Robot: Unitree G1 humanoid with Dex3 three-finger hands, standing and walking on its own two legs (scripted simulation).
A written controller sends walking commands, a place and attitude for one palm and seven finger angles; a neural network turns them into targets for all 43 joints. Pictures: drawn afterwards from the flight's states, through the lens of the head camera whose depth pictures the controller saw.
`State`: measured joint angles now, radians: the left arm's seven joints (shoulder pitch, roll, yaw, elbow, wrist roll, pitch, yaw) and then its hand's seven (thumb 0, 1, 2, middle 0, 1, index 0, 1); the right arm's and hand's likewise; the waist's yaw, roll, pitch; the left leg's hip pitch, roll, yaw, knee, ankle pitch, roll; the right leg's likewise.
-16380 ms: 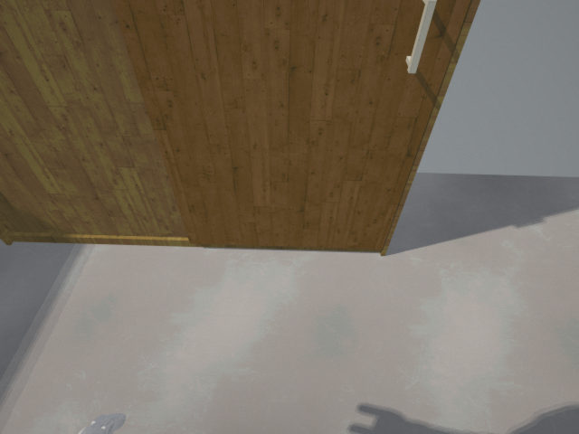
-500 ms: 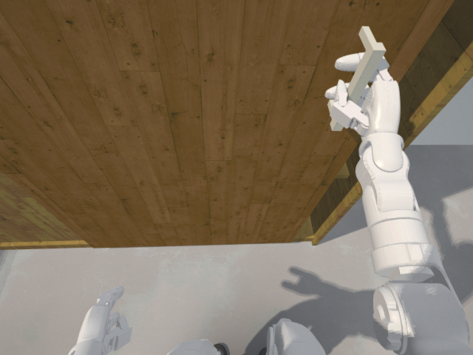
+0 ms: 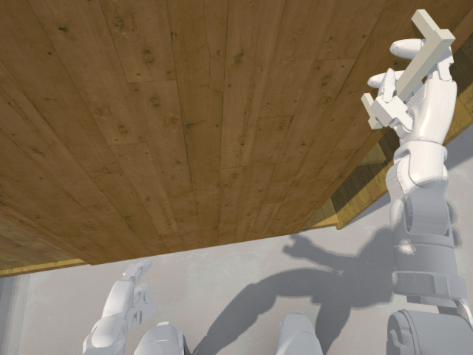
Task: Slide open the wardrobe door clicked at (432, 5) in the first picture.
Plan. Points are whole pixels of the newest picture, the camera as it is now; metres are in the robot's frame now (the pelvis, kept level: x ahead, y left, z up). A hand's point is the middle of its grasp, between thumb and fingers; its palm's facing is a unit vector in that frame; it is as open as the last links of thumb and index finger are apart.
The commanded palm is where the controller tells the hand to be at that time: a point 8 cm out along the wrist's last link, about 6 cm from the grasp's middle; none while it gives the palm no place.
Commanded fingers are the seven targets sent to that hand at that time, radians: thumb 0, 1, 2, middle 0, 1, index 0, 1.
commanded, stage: step sideways, sliding the door along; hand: right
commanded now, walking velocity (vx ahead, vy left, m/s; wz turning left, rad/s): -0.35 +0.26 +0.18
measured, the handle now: (397, 76) +0.45 -0.23 +0.18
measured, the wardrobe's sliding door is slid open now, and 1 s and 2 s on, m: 0.19 0.64 0.65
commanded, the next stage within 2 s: stop walking and hold the door there in 1.36 s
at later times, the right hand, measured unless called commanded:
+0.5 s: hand (217, 118) +0.38 +0.02 +0.17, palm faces +0.20 +0.97 -0.09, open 5.8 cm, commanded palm +0.35 +0.04 +0.18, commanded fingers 0.00 -0.90 -0.90 0.45 1.40 0.45 1.40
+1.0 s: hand (23, 137) +0.35 +0.23 +0.18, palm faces -0.08 +0.98 -0.20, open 6.0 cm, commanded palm +0.33 +0.20 +0.18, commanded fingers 0.00 -0.90 -0.90 0.45 1.40 0.45 1.40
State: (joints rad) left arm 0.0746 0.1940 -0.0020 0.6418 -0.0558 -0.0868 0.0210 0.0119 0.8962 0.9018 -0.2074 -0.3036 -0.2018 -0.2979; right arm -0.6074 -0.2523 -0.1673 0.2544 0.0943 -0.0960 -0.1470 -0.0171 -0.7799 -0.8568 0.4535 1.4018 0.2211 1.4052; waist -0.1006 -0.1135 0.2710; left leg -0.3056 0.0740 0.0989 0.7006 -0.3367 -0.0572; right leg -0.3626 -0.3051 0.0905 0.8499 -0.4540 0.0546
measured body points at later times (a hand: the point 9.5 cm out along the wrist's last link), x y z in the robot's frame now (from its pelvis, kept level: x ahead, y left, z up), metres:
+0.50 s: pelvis +0.03 +0.15 +0.00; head +0.12 +0.19 +0.44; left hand +0.28 +0.33 -0.10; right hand +0.37 -0.03 +0.18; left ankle +0.09 +0.27 -0.71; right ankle -0.01 -0.05 -0.67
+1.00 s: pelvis -0.04 +0.31 +0.01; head +0.02 +0.32 +0.45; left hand +0.10 +0.53 -0.10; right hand +0.35 +0.18 +0.19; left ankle -0.05 +0.47 -0.72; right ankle +0.00 +0.07 -0.71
